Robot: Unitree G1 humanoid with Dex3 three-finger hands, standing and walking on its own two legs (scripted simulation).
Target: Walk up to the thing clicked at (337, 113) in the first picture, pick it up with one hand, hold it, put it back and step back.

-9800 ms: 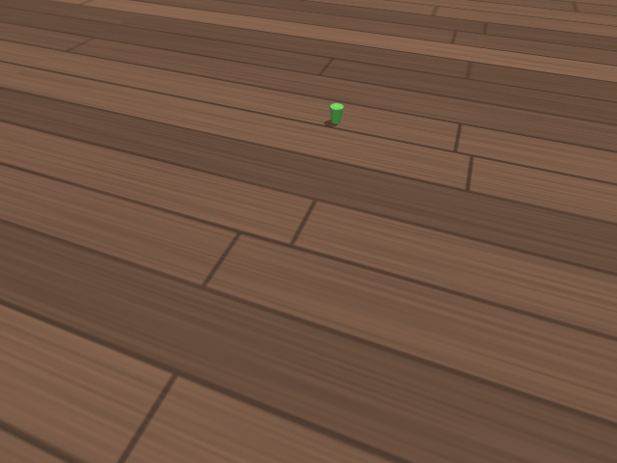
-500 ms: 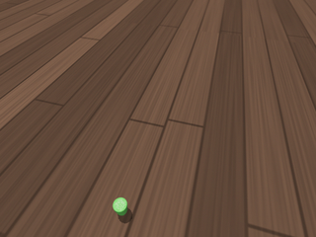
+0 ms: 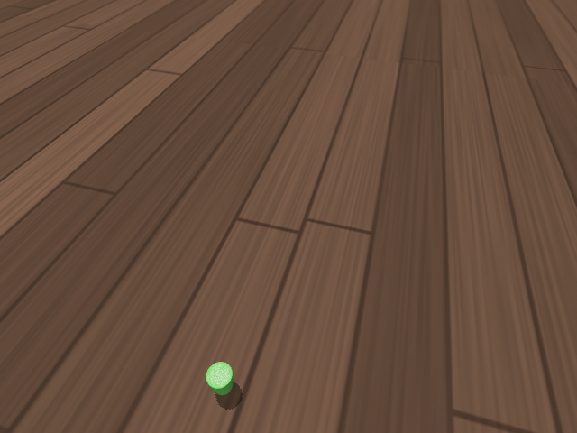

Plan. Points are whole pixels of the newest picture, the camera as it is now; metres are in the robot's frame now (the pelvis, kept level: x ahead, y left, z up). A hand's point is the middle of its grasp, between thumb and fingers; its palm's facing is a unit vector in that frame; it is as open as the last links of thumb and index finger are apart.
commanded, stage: stand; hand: left
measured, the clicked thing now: (221, 380) +0.46 +0.23 -0.73
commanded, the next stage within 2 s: walk up in 0.28 s
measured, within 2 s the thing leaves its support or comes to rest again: neither
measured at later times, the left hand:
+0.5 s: hand out of the picture +0.08 +0.25 -0.16, palm faces -0.02 -0.93 -0.38, open 7.4 cm
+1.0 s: hand out of the picture +0.14 +0.24 -0.17, palm faces +0.06 -0.93 -0.35, open 7.4 cm
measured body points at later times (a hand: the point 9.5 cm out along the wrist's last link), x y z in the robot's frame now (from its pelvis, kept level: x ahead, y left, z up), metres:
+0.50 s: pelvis +0.02 -0.02 -0.01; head +0.03 -0.03 +0.44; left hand +0.08 +0.30 -0.13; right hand +0.06 -0.33 -0.14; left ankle -0.01 +0.11 -0.75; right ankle +0.03 -0.13 -0.74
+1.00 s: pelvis +0.07 -0.02 -0.02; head +0.10 -0.01 +0.43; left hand +0.14 +0.29 -0.15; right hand +0.20 -0.31 -0.14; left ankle +0.11 +0.11 -0.75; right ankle +0.04 -0.14 -0.75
